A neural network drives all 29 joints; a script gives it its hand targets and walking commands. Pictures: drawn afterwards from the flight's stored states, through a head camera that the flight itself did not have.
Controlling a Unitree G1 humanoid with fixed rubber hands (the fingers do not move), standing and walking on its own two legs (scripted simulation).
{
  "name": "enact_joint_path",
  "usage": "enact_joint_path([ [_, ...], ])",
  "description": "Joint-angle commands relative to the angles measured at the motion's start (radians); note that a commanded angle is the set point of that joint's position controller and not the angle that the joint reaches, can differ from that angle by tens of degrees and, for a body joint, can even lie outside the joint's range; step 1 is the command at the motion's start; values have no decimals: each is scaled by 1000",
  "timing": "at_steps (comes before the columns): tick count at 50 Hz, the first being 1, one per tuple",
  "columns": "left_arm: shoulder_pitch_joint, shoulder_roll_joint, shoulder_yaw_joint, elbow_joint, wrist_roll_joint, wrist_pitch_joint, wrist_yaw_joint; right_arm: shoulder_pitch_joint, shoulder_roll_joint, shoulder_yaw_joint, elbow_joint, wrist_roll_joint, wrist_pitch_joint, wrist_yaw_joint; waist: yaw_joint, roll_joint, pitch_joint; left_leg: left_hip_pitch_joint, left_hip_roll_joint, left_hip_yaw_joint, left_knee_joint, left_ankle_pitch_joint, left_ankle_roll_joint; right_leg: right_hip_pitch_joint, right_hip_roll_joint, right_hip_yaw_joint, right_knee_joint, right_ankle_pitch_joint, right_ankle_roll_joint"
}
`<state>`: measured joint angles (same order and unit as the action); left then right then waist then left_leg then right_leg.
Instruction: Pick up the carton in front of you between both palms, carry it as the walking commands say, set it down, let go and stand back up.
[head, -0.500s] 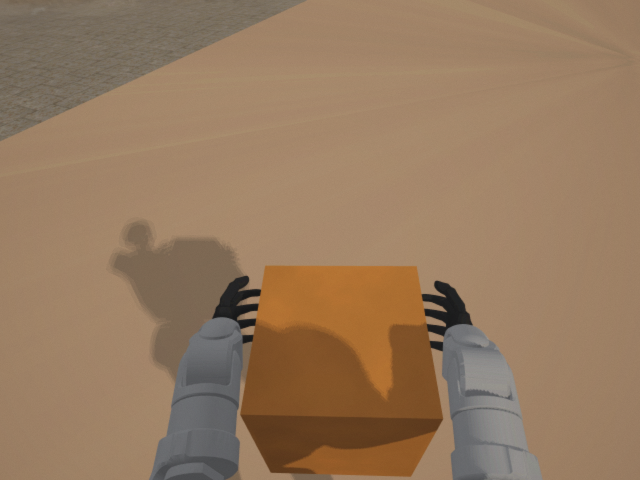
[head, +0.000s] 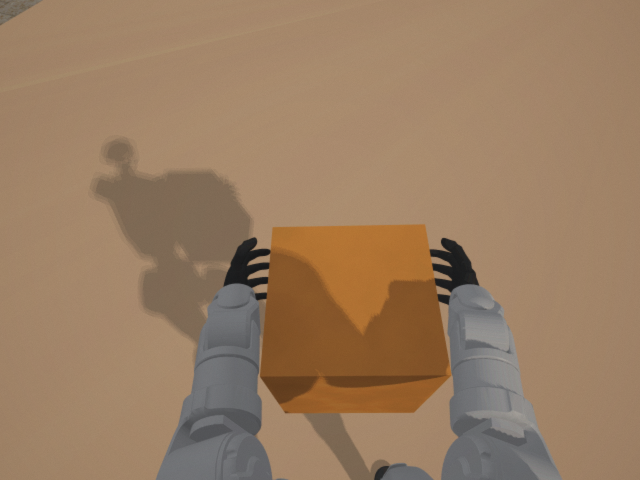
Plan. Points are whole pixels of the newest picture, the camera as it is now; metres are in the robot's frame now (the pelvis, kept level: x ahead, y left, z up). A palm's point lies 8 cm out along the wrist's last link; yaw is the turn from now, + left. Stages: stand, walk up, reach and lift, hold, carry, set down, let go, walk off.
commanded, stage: set down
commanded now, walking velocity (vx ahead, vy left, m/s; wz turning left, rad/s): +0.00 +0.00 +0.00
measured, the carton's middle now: (348, 327) +0.33 -0.02 -0.10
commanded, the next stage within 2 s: none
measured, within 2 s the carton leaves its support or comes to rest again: rests again in 1.96 s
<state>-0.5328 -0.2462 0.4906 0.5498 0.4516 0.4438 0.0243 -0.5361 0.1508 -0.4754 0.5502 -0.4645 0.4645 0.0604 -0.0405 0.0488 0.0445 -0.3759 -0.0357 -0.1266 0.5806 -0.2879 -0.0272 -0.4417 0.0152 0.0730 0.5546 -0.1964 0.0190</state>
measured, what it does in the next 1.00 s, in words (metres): lowers itself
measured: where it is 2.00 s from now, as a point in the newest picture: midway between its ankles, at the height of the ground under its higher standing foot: outside the picture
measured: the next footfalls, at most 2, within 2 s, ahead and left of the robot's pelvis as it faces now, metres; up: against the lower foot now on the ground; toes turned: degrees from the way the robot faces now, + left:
none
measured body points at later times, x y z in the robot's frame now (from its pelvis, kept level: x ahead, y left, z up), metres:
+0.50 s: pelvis -0.04 -0.01 -0.12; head +0.19 -0.04 +0.26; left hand +0.39 +0.10 -0.20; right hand +0.39 -0.20 -0.21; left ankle +0.01 +0.14 -0.73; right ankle +0.05 -0.13 -0.73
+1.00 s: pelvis -0.07 -0.01 -0.25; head +0.22 -0.06 +0.09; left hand +0.42 +0.09 -0.36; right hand +0.42 -0.21 -0.37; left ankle +0.01 +0.14 -0.73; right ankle +0.05 -0.13 -0.73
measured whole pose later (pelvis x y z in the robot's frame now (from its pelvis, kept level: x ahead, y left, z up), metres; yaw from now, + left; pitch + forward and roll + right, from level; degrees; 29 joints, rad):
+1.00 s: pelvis -0.07 -0.01 -0.25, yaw +4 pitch +47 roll +5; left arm -0.95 -0.10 0.46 0.67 0.16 0.21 0.16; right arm -0.99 -0.09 -0.37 0.72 -0.20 0.27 -0.03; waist -0.06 0.07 -0.16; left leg -1.95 -0.16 -0.09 1.69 -0.57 -0.10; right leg -2.05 0.09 0.14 1.68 -0.44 0.06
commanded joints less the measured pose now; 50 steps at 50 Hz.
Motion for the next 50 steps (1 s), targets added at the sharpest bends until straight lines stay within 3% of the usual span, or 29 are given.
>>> enact_joint_path([
  [1, -332, -718, -335, 88, -137, -128, -152, -371, 623, 342, 85, 149, -133, 205, 7, -14, -354, -174, -96, 80, -34, 216, -20, 132, 92, -64, 61, 252, -31],
  [5, -381, -827, -485, 58, -207, -265, -128, -419, 681, 469, 67, 205, -268, 226, -7, -23, -627, -225, -106, 75, 97, 405, -46, 44, 104, -63, 187, 412, -32],
  [9, -449, -885, -635, -1, -276, -341, -110, -473, 720, 583, 14, 258, -339, 235, -31, -49, -924, -318, -103, 71, 232, 546, -57, -26, 101, -58, 310, 537, -20],
  [11, -474, -882, -695, -41, -298, -353, -102, -490, 723, 612, -20, 273, -347, 234, -41, -60, -1045, -376, -106, 78, 287, 558, -58, -66, 101, -64, 364, 556, -13],
  [14, -511, -855, -736, -78, -311, -342, -100, -509, 720, 625, -32, 283, -330, 230, -45, -66, -1109, -489, -121, 100, 341, 438, -59, -153, 105, -79, 418, 474, -6],
  [19, -597, -815, -693, -50, -294, -277, -124, -575, 726, 606, 42, 277, -264, 240, -31, -40, -1014, -702, -141, 138, 419, 96, -51, -365, 110, -97, 491, 172, -5],
  [23, -680, -805, -643, 2, -291, -235, -146, -637, 752, 582, 106, 277, -219, 237, -26, -42, -989, -868, -151, 160, 497, -33, -43, -452, 117, -99, 558, 60, -3],
  [29, -804, -796, -603, 59, -318, -222, -157, -737, 776, 575, 144, 295, -198, 204, -28, -67, -1080, -1063, -168, 184, 636, -73, -34, -515, 120, -89, 672, 52, 10],
  [40, -963, -758, -570, 116, -371, -239, -129, -899, 748, 611, 138, 354, -207, 145, -43, -122, -1196, -1284, -196, 212, 854, -119, -30, -604, 120, -88, 849, 10, 35],
  [50, -1073, -719, -550, 140, -389, -259, -78, -991, 658, 572, 174, 378, -225, 140, -72, -91, -1206, -1338, -209, 223, 995, -109, -38, -791, 121, -126, 1002, 31, 34],
])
